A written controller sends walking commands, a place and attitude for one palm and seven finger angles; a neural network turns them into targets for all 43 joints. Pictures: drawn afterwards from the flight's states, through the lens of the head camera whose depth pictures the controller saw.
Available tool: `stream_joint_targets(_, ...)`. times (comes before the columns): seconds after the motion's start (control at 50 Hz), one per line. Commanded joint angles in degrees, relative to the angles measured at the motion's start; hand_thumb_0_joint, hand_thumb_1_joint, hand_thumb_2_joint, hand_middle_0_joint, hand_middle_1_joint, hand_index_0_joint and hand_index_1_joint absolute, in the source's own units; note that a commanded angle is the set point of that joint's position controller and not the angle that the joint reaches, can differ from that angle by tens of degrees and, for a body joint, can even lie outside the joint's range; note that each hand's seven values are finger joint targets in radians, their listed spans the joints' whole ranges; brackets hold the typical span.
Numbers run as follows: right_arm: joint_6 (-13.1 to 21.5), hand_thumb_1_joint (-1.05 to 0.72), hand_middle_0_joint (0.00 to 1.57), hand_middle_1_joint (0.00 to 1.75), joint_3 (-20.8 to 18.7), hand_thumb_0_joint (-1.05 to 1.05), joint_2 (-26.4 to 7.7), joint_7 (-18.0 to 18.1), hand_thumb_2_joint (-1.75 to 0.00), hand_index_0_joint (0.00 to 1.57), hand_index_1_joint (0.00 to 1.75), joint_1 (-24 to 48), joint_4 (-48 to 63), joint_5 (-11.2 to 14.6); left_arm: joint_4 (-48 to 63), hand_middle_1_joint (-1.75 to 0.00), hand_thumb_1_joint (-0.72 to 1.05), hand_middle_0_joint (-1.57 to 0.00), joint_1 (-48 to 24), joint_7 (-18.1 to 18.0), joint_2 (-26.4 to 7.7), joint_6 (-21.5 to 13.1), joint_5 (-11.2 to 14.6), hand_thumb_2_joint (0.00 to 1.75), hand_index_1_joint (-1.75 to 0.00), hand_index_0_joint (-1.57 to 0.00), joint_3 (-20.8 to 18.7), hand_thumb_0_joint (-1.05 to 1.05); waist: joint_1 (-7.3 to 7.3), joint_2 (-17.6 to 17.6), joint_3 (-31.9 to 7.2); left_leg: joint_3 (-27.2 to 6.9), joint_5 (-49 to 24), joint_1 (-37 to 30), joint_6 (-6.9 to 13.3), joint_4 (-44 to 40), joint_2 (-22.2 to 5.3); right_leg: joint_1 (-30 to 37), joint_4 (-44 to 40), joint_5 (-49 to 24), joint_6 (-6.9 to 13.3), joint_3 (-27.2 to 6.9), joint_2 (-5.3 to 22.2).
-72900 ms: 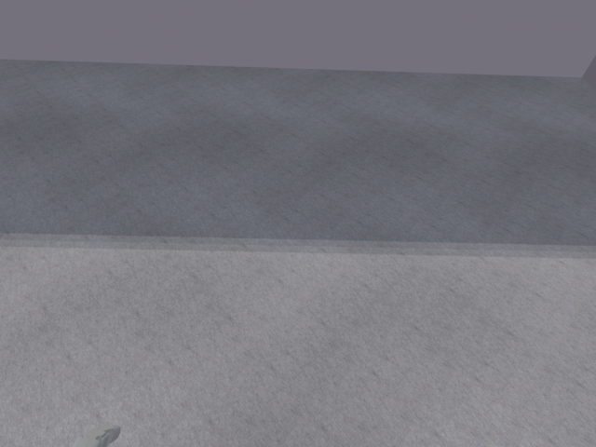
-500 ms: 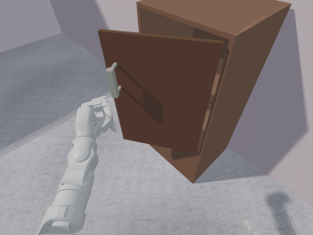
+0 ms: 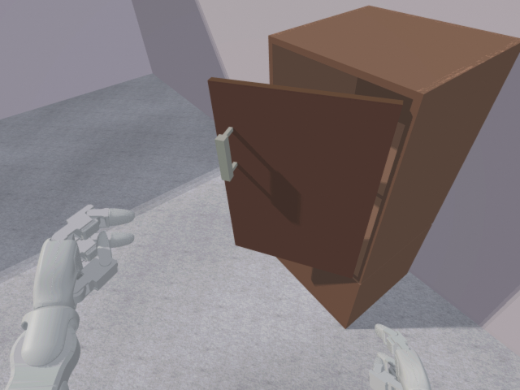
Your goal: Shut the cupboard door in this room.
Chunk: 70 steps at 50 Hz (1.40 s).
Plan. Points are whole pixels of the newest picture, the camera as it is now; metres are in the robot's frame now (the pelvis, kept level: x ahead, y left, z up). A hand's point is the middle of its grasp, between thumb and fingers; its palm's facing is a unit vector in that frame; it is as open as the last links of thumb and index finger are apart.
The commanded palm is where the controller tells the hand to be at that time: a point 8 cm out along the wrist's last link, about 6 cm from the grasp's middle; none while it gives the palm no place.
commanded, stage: draw the hand back to the body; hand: left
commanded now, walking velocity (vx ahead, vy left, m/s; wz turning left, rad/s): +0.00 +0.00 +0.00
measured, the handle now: (228, 153) +0.63 +0.15 +0.02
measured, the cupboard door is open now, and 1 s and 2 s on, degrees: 32 32 32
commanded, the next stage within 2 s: step back with the hand held close in 0.56 s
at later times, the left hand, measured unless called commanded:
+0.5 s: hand (81, 276) +0.20 +0.25 +0.15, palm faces +0.44 -0.80 -0.40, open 7.4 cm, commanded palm +0.16 +0.29 +0.17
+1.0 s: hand (62, 275) +0.20 +0.27 +0.15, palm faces +0.35 -0.78 -0.52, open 7.4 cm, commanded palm +0.14 +0.31 +0.17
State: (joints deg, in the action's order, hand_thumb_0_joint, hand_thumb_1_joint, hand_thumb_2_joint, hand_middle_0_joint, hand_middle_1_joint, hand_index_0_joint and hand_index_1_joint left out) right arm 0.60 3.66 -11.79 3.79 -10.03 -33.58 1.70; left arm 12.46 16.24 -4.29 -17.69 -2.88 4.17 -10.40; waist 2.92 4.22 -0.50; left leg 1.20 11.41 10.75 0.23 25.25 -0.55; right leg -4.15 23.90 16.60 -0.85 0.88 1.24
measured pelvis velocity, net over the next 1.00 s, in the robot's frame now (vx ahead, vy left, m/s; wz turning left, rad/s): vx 0.00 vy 0.01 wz -0.01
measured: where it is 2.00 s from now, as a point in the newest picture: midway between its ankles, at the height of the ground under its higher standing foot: outside the picture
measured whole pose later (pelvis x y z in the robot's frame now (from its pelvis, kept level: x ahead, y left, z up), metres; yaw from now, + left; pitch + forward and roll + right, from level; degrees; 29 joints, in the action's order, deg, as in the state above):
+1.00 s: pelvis +0.00 +0.01 +0.00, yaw -1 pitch +1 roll -1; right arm -2.3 -0.6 -14.1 5.3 -9.7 -32.8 1.4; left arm 26.1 31.9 -6.0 -24.5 -6.5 4.5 -21.7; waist 0.9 3.5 -0.3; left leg 1.9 12.9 17.4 1.0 29.3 -0.4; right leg -10.7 27.4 17.6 -1.8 0.3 1.6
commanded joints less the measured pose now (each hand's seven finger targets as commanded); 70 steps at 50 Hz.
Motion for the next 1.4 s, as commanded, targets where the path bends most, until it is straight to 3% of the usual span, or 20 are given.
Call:
stream_joint_targets(0.0, 3.95, -0.90, 0.20, 0.30, -3.19, 0.00, -6.20, 0.69, -0.90, 0.20, 0.30, 7.85, 8.86, -0.18, 17.35, -0.54, 0.90, -0.42, -4.78, -1.47, -11.91, -4.31, 0.24, 0.90, -0.54, -0.42, -10.69, 0.00, -0.13, 0.20, -5.67, -0.01, -6.88, -7.55, 1.13, -3.79, 0.08, -4.64, -4.54, -10.67, 1.12, 1.60, -1.58)
stream_joint_targets(0.16, 6.23, -0.90, 0.20, 0.30, -4.08, 0.00, -6.31, 0.72, -0.90, 0.20, 0.30, 7.30, 8.31, -0.20, 21.95, -0.30, 0.90, -0.20, 7.33, -2.40, -15.50, -4.98, 0.57, 0.90, -0.30, -0.20, -18.50, 0.00, 0.95, -0.03, -3.94, 0.61, -8.85, -6.66, 1.19, -2.85, 0.15, -4.80, -4.32, -12.69, 0.85, 1.90, -1.63)
stream_joint_targets(0.26, 6.90, -0.90, 0.20, 0.30, -4.65, 0.00, -7.39, 1.21, -0.90, 0.20, 0.30, 6.44, 7.23, -0.19, 17.86, -0.30, 0.90, -0.20, 2.74, -2.28, -11.24, -4.16, -0.02, 0.90, -0.30, -0.20, -13.48, 0.00, -0.78, -3.63, 0.41, 0.84, -5.92, -6.52, 1.85, -3.07, 0.16, -8.58, -5.24, -9.31, 0.14, 1.78, -1.56)
stream_joint_targets(0.34, 7.22, -0.90, 0.20, 0.30, -4.78, 0.00, -7.40, 1.65, -0.90, 0.20, 0.30, 6.63, 7.23, -0.41, 18.68, -0.30, 0.90, -0.20, 2.31, -2.67, -12.72, -4.39, -0.20, 0.90, -0.30, -0.20, -14.52, 0.00, 0.16, -4.31, -3.03, 0.85, -8.19, -7.41, 2.28, -2.59, 0.56, -6.28, -4.21, -11.89, 0.17, 1.51, -1.17)
stream_joint_targets(0.38, 7.56, -0.90, 0.20, 0.30, -4.80, 0.00, -7.43, 1.83, -0.90, 0.20, 0.30, 6.93, 7.03, -0.62, 20.66, -0.30, 0.90, -0.20, 2.79, -3.01, -15.93, -4.71, -0.35, 0.90, -0.30, -0.20, -17.26, 0.00, 0.97, -2.45, -5.40, 1.08, -9.79, -7.78, 2.26, -2.04, 0.77, -4.38, -3.88, -14.20, 0.31, 1.15, -0.92)
stream_joint_targets(0.54, 7.59, -0.90, 0.20, 0.30, -4.29, 0.00, -6.10, 1.48, -0.90, 0.20, 0.30, 7.12, 7.14, -0.41, 21.27, -0.30, 0.90, -0.20, 6.08, -2.73, -14.23, -4.62, 0.14, 0.90, -0.30, -0.20, -17.18, 0.00, 0.81, 0.94, -2.87, 1.80, -12.35, -6.96, 1.52, -1.54, 0.41, -4.82, -3.53, -17.70, 0.39, 1.36, -1.02)
stream_joint_targets(0.66, 6.75, -0.90, 0.20, 0.30, -4.73, 0.00, -6.50, 1.37, -0.90, 0.20, 0.30, 6.74, 7.42, -0.36, 17.94, -0.30, 0.90, -0.20, 7.05, -2.08, -12.85, -4.12, 0.51, 0.90, -0.30, -0.20, -16.57, 0.00, 0.59, -4.24, -2.00, 1.99, -11.90, -6.51, 1.88, -1.93, 0.08, -5.33, -3.67, -17.72, -0.15, 1.36, -1.13)
stream_joint_targets(0.68, 5.38, -0.90, 0.20, 0.30, -4.38, 0.00, -7.65, 1.00, -0.90, 0.20, 0.30, 5.64, 8.83, 0.19, 19.74, -0.30, 0.90, -0.20, -3.74, -2.89, -23.00, -6.99, 0.21, 0.90, -0.30, -0.20, -24.95, 0.00, -1.85, -1.29, 3.38, 0.89, -7.83, -2.87, 1.95, 0.38, -0.55, -8.87, -7.00, -20.25, -0.21, -1.39, 2.20)
stream_joint_targets(0.7, 4.84, -0.90, 0.20, 0.30, -4.94, 0.00, -6.82, 1.18, -0.90, 0.20, 0.30, 6.70, 7.33, -0.37, 16.66, -0.30, 0.90, -0.20, 4.11, -2.12, -16.89, -7.42, -0.02, 0.90, -0.30, -0.20, -19.73, 0.00, -1.64, -6.03, -0.99, 0.86, -8.88, -2.39, 2.23, 3.95, -0.85, -9.19, -5.76, -23.31, 0.23, -0.99, 4.15)
stream_joint_targets(0.74, 3.52, -0.90, 0.20, 0.30, -5.38, 0.00, -7.15, 0.93, -0.90, 0.20, 0.30, 6.75, 7.76, -0.48, 16.86, -0.30, 0.90, -0.20, 7.63, -1.84, -15.32, -7.48, -0.17, 0.90, -0.30, -0.20, -17.60, 0.00, -1.89, -7.53, -3.63, 1.63, -9.88, -1.96, 2.21, 6.02, -0.45, -8.07, -4.02, -30.20, 0.04, -1.83, 5.52)
stream_joint_targets(0.82, 1.60, -0.90, 0.20, 0.30, -5.93, 0.00, -7.53, 1.23, -0.90, 0.20, 0.30, 6.31, 9.05, -0.37, 22.52, -0.30, 0.90, -0.20, 11.36, -2.59, -16.64, -8.04, 0.09, 0.90, -0.30, -0.20, -18.87, 0.00, -2.08, -3.45, -9.99, 1.22, -18.44, -2.68, 1.92, 4.79, -1.44, -5.40, 0.65, -32.45, 0.05, -0.54, 4.85)
stream_joint_targets(0.88, 0.66, -0.90, 0.20, 0.30, -6.27, 0.00, -8.30, 1.95, -0.90, 0.20, 0.30, 5.99, 9.76, -0.61, 26.28, -0.30, 0.90, -0.20, 12.46, -3.49, -20.36, -7.93, 0.26, 0.90, -0.30, -0.20, -22.25, 0.00, -1.94, -0.49, -11.89, 0.32, -26.63, -4.45, 1.90, 3.98, -2.68, -6.00, 2.59, -30.75, -0.31, 0.58, 2.82)
stream_joint_targets(0.94, -0.33, -0.90, 0.20, 0.30, -6.27, 0.00, -8.06, 2.19, -0.90, 0.20, 0.30, 5.43, 10.66, -0.42, 26.63, -0.30, 0.90, -0.20, 13.19, -3.95, -19.57, -7.81, 0.57, 0.90, -0.30, -0.20, -22.16, 0.00, -2.27, -0.31, -11.96, -0.70, -29.27, -3.23, 1.89, 2.96, -3.78, -5.62, 4.18, -27.98, -0.33, 0.86, 1.22)
stream_joint_targets(1.08, 0.18, -0.90, 0.20, 0.30, -6.73, 0.00, -9.30, 2.28, -0.90, 0.20, 0.30, 4.67, 10.53, -0.50, 22.52, -0.30, 0.90, -0.20, 15.68, -4.52, -19.11, -8.44, 0.84, 0.90, -0.30, -0.20, -22.47, 0.00, -2.17, 0.22, -8.41, -3.40, -12.78, 6.07, 1.99, -2.82, -5.24, -5.23, 3.44, -14.21, -0.62, 0.56, -0.46)
stream_joint_targets(1.16, 1.59, -0.90, 0.20, 0.30, -6.27, 0.00, -9.65, 2.24, -0.90, 0.20, 0.30, 4.96, 11.00, -0.27, 23.52, -0.30, 0.90, -0.20, 14.09, -4.73, -16.96, -10.24, 0.08, 0.90, -0.30, -0.20, -20.56, 0.00, -2.61, 3.12, -4.92, -6.27, 12.55, 19.86, 3.80, -8.87, -6.72, 0.09, 6.19, -6.15, -0.85, 0.02, -1.95)
stream_joint_targets(1.18, 2.17, -0.90, 0.20, 0.30, -6.43, 0.00, -10.22, 2.39, -0.90, 0.20, 0.30, 5.28, 10.87, -0.42, 23.65, -0.30, 0.90, -0.20, 13.82, -4.92, -19.19, -10.92, -0.50, 0.90, -0.30, -0.20, -22.78, 0.00, -2.30, 3.51, -4.43, -7.66, 18.01, 23.86, 4.42, -10.48, -6.98, 2.72, 7.14, -5.71, -0.92, -0.22, -2.58)
stream_joint_targets(1.2, 2.56, -0.90, 0.20, 0.30, -6.07, 0.00, -9.55, 2.36, -0.90, 0.20, 0.30, 4.88, 11.03, -0.34, 23.87, -0.30, 0.90, -0.20, 13.40, -4.80, -16.91, -11.45, -0.59, 0.90, -0.30, -0.20, -21.05, 0.00, -2.60, 3.51, -3.69, -8.02, 21.25, 26.80, 4.59, -11.12, -7.17, 3.71, 8.28, -4.65, -0.91, -0.05, -2.64)
stream_joint_targets(1.28, 4.68, -0.90, 0.20, 0.30, -6.46, 0.00, -10.31, 2.39, -0.90, 0.20, 0.30, 4.14, 10.47, -0.89, 27.04, -0.30, 0.90, -0.20, 11.12, -5.20, -19.67, -13.45, -1.96, 0.90, -0.30, -0.20, -23.90, 0.00, -2.47, 5.50, -4.63, -9.03, 27.58, 31.81, 5.37, -11.03, -7.69, 6.80, 11.16, -2.91, -0.97, -0.46, -3.93)
stream_joint_targets(1.3, 5.14, -0.90, 0.20, 0.30, -6.26, 0.00, -9.56, 2.33, -0.90, 0.20, 0.30, 3.81, 10.51, -0.84, 27.50, -0.30, 0.90, -0.20, 11.12, -5.04, -17.38, -13.86, -1.88, 0.90, -0.30, -0.20, -22.24, 0.00, -2.64, 5.71, -4.94, -8.91, 28.05, 32.14, 5.36, -10.62, -7.75, 6.65, 11.98, -2.52, -0.89, -0.35, -3.91)
stream_joint_targets(1.38, 7.06, -0.90, 0.20, 0.30, -6.67, 0.00, -9.69, 2.11, -0.90, 0.20, 0.30, 2.61, 9.30, -1.42, 28.96, -0.30, 0.90, -0.20, 10.89, -5.53, -20.07, -15.03, -2.43, 0.90, -0.30, -0.20, -24.76, 0.00, -2.66, 4.10, -5.20, -6.89, 28.19, 29.60, 4.48, -5.11, -6.05, 1.40, 8.65, 2.63, 0.33, -3.87, -2.53)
